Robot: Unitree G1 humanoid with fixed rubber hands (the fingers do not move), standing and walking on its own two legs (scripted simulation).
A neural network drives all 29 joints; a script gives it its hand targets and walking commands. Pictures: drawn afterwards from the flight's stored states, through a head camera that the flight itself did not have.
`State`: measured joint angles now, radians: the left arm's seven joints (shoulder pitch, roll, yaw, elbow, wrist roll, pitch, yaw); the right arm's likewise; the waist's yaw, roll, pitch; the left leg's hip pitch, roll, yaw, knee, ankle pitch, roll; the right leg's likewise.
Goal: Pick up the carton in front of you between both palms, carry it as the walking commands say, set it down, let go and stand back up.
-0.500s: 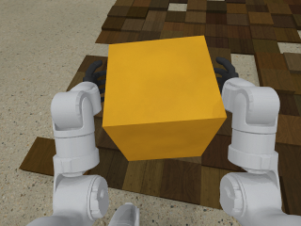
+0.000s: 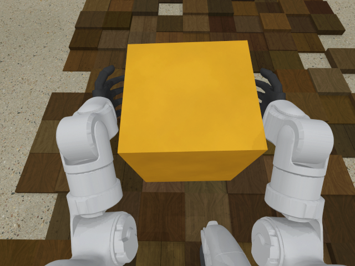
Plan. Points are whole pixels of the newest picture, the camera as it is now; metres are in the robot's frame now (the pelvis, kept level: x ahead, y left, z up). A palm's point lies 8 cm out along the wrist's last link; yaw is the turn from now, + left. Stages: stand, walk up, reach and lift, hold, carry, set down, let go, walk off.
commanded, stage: carry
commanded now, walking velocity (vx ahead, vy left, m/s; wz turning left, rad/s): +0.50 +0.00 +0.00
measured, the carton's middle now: (187, 123) +0.40 -0.04 +0.06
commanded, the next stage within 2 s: none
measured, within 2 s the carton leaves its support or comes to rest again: neither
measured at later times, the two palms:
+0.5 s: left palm out of the picture +0.71 +0.18 +0.19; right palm out of the picture +0.74 -0.12 +0.18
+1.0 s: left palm out of the picture +1.03 +0.11 +0.18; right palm out of the picture +1.02 -0.19 +0.17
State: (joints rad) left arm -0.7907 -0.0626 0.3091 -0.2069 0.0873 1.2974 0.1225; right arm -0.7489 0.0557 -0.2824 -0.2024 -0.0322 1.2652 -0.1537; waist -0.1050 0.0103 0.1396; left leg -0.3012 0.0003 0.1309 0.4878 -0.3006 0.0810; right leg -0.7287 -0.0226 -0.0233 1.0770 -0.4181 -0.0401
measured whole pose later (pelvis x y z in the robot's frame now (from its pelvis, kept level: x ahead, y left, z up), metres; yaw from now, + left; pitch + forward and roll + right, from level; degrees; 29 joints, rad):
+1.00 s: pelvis +0.65 -0.02 +0.00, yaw +0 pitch +5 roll -1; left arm -0.82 -0.04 0.28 -0.03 0.12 1.32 0.13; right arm -0.80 -0.03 -0.25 0.00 -0.02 1.29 -0.14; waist -0.05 0.04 -0.02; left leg -0.24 0.01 0.04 0.90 -0.44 0.06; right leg -0.53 0.04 -0.14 0.53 -0.10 -0.08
